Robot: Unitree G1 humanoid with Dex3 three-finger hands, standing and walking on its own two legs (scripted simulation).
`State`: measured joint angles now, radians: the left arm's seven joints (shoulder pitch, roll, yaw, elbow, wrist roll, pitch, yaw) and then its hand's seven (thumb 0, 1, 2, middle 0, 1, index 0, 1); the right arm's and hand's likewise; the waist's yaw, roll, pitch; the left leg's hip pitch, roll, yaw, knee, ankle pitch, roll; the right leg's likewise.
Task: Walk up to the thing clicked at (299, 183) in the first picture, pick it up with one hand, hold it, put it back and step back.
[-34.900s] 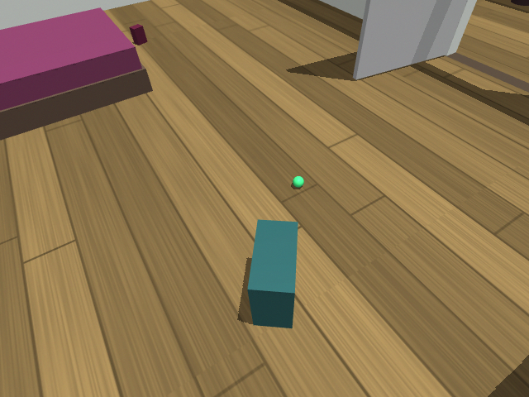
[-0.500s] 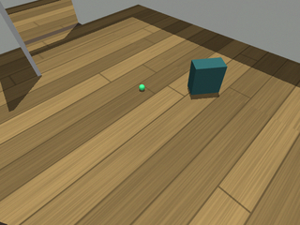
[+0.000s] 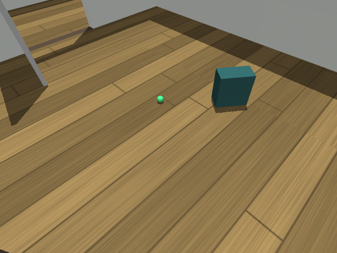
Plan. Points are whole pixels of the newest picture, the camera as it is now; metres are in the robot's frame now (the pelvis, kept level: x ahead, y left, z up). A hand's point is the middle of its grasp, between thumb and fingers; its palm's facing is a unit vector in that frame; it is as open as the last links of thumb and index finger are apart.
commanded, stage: stand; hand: left
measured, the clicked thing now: (160, 99) +1.49 +0.15 -0.75
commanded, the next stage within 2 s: walk up in 0.24 s
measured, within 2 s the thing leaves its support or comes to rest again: neither
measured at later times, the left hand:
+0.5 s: hand out of the picture +0.12 +0.25 -0.14, palm faces -0.10 -0.91 -0.40, open 7.4 cm
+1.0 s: hand (103, 220) +0.26 +0.24 -0.18, palm faces -0.01 -0.93 -0.36, open 7.4 cm
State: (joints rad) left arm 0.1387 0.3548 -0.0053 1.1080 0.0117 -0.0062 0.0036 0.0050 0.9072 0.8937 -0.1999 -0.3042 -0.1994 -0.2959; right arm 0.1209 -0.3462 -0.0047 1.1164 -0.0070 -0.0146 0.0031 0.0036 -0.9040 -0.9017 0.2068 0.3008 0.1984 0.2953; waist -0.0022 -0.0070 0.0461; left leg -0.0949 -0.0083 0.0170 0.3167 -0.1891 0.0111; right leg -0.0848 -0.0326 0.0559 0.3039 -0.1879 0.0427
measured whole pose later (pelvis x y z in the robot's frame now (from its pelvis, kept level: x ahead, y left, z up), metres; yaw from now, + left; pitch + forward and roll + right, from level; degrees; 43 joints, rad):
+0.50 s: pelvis +0.04 -0.04 -0.01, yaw -4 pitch -3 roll +1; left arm 0.22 0.45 0.07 1.02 0.03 -0.02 -0.09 0.01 0.91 0.89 -0.20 -0.30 -0.20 -0.30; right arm 0.27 -0.42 -0.10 1.02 -0.04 -0.04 0.06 0.00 -0.90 -0.90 0.21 0.30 0.20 0.30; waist -0.01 0.00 0.04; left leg -0.04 0.05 0.07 0.39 -0.32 0.01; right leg -0.36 -0.07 -0.02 0.62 -0.32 -0.01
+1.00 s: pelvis +0.24 -0.04 -0.03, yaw +0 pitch -2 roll -1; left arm 0.34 0.43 0.06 0.93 0.02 -0.07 -0.04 0.01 0.90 0.89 -0.20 -0.30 -0.20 -0.30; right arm 0.21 -0.41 -0.09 0.92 -0.04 -0.05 0.09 0.01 -0.90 -0.90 0.21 0.30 0.20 0.30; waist 0.04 -0.02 0.08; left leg -0.41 0.07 0.05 0.59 -0.13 0.01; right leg -0.03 -0.09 -0.11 0.60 -0.48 0.00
